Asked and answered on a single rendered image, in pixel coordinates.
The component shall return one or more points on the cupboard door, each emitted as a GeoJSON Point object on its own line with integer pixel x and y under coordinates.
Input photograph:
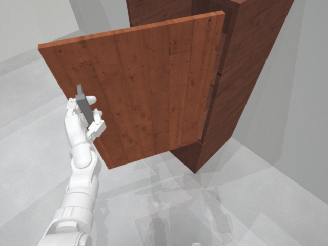
{"type": "Point", "coordinates": [151, 82]}

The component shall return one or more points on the handle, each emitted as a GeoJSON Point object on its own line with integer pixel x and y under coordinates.
{"type": "Point", "coordinates": [84, 105]}

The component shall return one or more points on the left robot forearm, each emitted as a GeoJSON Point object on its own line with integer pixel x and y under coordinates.
{"type": "Point", "coordinates": [75, 213]}

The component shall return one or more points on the left robot upper arm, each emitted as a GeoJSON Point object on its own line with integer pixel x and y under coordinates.
{"type": "Point", "coordinates": [67, 239]}

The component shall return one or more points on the robot left hand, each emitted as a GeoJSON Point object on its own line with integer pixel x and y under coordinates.
{"type": "Point", "coordinates": [76, 124]}

